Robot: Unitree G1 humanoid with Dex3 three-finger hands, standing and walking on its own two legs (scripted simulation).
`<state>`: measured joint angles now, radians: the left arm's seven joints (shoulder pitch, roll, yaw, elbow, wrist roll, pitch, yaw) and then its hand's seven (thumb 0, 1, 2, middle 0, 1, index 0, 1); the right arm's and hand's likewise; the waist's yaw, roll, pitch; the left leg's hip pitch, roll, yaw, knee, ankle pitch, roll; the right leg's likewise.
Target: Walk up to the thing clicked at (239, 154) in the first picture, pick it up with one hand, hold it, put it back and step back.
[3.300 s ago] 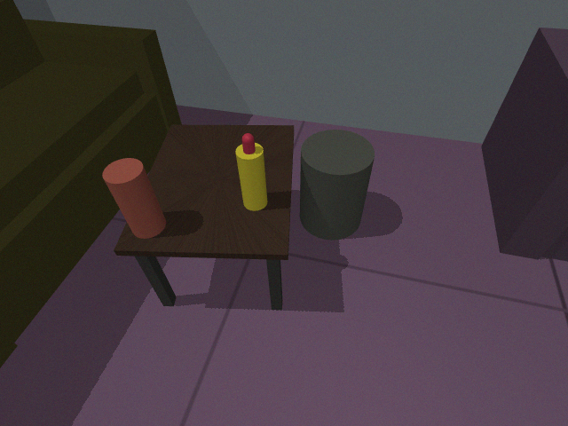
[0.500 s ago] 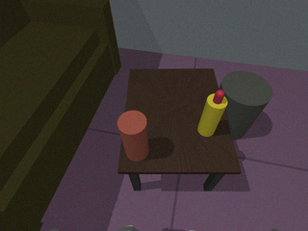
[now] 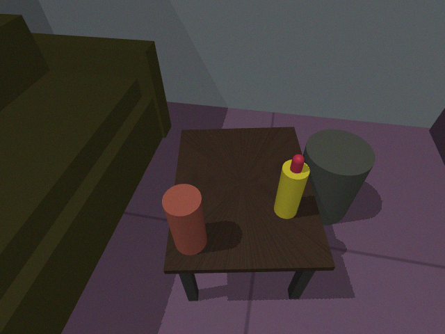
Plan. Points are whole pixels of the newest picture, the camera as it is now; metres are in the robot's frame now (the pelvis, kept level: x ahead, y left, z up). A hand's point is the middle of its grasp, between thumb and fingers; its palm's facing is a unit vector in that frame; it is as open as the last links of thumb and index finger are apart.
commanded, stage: walk up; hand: right
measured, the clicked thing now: (291, 185) +0.61 -0.19 -0.23
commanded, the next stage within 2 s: stand in 0.82 s
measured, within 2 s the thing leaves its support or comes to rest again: neither
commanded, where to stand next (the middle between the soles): +0.08 +0.00 m, yaw +2 degrees
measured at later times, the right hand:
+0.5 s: hand out of the picture +0.11 -0.25 -0.14, palm faces -0.02 +0.93 -0.36, open 7.4 cm
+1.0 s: hand out of the picture +0.10 -0.24 -0.15, palm faces +0.00 +0.94 -0.34, open 7.4 cm
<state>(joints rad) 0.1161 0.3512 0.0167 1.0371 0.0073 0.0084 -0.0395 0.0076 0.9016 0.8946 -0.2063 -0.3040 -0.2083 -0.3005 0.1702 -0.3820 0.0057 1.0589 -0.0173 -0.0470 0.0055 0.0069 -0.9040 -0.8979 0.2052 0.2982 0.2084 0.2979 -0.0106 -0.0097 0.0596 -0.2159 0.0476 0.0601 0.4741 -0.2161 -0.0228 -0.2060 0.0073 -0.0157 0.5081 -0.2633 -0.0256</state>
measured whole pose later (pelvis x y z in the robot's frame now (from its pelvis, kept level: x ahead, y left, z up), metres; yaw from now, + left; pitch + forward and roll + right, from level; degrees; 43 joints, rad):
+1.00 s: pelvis +0.02 +0.02 +0.01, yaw +0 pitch -2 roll +0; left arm 0.07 0.34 0.01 1.14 0.00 -0.01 -0.01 0.01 0.90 0.89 -0.21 -0.30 -0.21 -0.30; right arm 0.08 -0.35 0.00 1.15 -0.01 -0.02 0.00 0.01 -0.90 -0.90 0.20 0.30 0.21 0.30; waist -0.01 0.00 0.06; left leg -0.10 0.03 0.07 0.30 -0.16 -0.01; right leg -0.08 0.00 -0.01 0.30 -0.18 0.00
